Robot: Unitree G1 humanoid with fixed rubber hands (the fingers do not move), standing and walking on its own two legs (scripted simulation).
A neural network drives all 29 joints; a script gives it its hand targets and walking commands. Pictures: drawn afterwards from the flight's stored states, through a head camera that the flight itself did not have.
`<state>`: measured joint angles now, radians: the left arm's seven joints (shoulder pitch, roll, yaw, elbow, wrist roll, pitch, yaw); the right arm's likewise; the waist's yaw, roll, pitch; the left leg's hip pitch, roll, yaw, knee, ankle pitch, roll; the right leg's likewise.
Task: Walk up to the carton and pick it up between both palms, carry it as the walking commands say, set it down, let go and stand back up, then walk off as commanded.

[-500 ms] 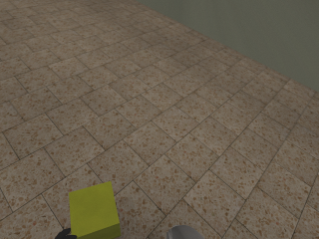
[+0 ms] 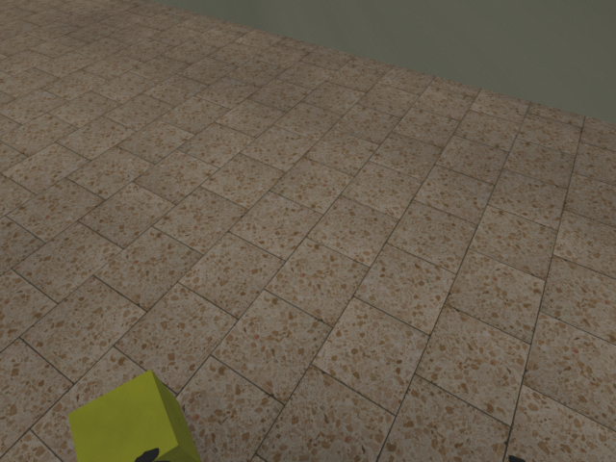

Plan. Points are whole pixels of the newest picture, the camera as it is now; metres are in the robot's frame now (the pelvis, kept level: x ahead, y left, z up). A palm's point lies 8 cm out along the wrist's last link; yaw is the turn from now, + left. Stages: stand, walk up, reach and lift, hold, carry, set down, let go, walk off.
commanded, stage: walk off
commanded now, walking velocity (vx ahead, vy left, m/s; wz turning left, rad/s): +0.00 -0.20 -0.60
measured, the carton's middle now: (141, 442) +0.28 +0.46 -0.61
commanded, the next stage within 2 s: stand in 1.44 s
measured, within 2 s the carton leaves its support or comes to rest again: neither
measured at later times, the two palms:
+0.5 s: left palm out of the picture +0.16 +0.08 -0.12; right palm out of the picture -0.11 -0.42 -0.11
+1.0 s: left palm out of the picture +0.12 -0.07 -0.11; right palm out of the picture -0.28 -0.43 -0.09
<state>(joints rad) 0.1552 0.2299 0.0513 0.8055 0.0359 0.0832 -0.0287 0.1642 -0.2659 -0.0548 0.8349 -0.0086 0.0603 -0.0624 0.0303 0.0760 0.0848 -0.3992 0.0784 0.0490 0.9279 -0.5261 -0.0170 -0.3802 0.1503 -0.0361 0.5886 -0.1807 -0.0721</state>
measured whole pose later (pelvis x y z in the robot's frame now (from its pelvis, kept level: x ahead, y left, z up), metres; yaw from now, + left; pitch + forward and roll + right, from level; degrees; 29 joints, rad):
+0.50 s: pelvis -0.05 -0.12 +0.00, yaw -19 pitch -3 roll -2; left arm 0.13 0.29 0.06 0.81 0.02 0.07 -0.05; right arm 0.25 -0.29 -0.09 0.89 -0.02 0.05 -0.01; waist -0.03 -0.01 0.11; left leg -0.33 0.30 0.15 0.89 -0.51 -0.10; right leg -0.32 -0.06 -0.07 0.66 -0.29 0.04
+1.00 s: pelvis -0.12 -0.20 +0.02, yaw -38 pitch -3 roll -1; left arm 0.14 0.27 0.07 0.83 0.01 0.11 -0.06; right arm 0.28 -0.23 -0.07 0.93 -0.03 0.03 -0.05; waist -0.02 -0.05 0.12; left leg -0.22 0.22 0.24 0.58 -0.27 -0.06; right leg -0.45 -0.07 0.00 0.94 -0.40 0.08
